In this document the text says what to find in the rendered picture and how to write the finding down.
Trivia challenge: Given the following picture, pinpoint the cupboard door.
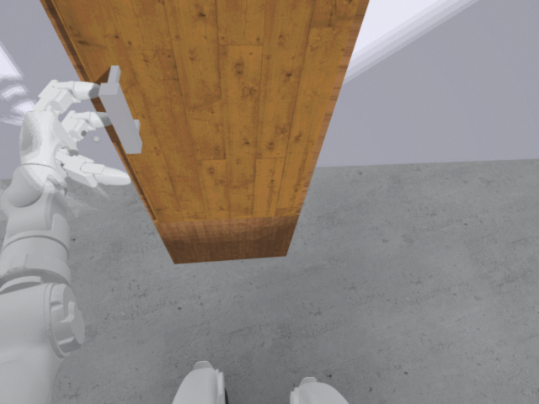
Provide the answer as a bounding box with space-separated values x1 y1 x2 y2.
51 0 360 223

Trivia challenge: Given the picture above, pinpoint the robot left shin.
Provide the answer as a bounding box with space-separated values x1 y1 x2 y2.
194 361 213 370

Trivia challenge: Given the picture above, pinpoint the handle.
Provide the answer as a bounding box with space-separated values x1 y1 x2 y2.
99 66 142 154

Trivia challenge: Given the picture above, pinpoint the robot shin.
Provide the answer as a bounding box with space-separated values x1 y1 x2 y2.
298 377 317 389
194 361 213 370

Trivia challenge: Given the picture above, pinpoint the robot right shin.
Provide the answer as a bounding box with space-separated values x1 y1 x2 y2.
298 377 317 389

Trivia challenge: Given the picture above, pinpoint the robot left upper arm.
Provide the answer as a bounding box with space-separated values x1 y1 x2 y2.
0 282 85 404

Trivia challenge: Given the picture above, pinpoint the left robot hand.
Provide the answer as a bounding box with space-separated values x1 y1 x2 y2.
19 80 131 188

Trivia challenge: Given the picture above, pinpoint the left robot forearm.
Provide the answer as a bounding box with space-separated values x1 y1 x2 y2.
0 164 71 295

